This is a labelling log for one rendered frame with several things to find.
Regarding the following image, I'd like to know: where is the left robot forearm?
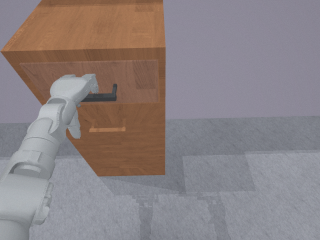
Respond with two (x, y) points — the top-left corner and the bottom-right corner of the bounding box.
(0, 95), (77, 187)

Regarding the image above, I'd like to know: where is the handle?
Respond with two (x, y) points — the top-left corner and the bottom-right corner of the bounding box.
(81, 84), (117, 102)
(89, 127), (127, 135)

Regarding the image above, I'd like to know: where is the cabinet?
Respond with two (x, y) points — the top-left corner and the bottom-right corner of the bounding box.
(0, 0), (166, 177)

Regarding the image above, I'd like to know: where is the left robot upper arm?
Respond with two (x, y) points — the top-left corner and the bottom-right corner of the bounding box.
(0, 173), (54, 240)

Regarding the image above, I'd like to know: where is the drawer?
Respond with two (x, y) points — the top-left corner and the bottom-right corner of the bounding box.
(19, 59), (159, 104)

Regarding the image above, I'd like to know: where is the left robot hand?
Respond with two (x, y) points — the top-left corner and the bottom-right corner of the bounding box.
(50, 74), (99, 139)

